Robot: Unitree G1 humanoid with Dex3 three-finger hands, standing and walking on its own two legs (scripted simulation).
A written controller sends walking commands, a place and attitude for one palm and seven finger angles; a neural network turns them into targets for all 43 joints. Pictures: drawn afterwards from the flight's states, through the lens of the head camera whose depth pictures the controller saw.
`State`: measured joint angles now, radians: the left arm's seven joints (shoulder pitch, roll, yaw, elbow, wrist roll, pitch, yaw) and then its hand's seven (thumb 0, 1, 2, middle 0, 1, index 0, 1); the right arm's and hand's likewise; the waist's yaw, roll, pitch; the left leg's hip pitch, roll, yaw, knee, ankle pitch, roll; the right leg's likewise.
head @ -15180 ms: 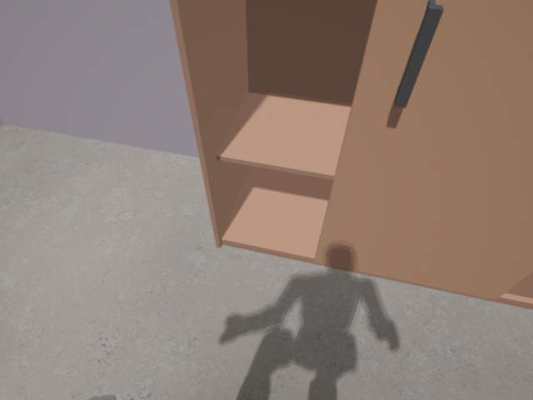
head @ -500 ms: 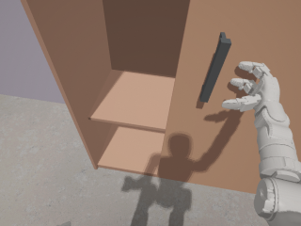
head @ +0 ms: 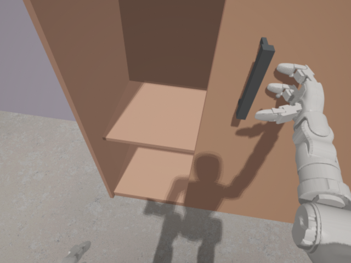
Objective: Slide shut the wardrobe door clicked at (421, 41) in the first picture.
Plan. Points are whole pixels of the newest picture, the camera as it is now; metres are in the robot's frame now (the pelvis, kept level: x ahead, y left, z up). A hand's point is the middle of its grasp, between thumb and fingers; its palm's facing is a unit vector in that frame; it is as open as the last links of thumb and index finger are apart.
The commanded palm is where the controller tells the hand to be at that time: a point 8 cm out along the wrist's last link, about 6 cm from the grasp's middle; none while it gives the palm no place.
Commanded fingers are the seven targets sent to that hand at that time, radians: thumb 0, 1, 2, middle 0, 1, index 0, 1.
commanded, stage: move the hooked fingers beside the handle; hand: right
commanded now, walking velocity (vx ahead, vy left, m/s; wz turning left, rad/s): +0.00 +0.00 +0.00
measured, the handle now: (251, 81) +0.50 -0.11 +0.18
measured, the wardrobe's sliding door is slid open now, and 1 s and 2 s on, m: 0.42 0.42 0.42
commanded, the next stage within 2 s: feel for the door with the fingertips in 0.56 s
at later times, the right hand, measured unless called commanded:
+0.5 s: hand (285, 101) +0.44 -0.17 +0.18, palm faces +0.05 +1.00 +0.01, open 14.0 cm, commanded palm +0.41 -0.23 +0.18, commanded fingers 0.00 0.50 -0.30 0.30 1.20 0.30 1.20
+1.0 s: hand (274, 100) +0.44 -0.15 +0.18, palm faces +0.03 +1.00 +0.02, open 14.0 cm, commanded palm +0.42 -0.20 +0.18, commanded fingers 0.00 0.50 -0.30 0.30 1.20 0.30 1.20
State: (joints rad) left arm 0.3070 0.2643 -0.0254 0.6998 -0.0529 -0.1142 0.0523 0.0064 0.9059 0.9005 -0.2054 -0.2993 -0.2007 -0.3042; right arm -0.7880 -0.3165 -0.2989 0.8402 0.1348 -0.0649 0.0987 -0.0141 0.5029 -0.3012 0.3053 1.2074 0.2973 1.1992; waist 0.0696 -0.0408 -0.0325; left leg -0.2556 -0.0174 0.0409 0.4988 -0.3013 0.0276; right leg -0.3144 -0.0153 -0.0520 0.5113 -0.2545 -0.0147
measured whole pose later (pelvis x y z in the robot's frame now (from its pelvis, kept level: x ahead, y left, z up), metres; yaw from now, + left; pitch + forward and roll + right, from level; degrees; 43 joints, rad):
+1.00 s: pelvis -0.01 -0.01 +0.00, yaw +0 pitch +3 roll +1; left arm 0.33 0.26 -0.02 0.71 -0.05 -0.12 0.05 0.01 0.91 0.90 -0.21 -0.30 -0.20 -0.30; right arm -0.76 -0.27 -0.24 0.77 0.16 -0.02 0.06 -0.01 0.50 -0.30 0.30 1.20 0.30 1.20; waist 0.07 -0.04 -0.03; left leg -0.26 0.00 0.04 0.50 -0.29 0.01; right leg -0.32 0.00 -0.06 0.52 -0.25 -0.03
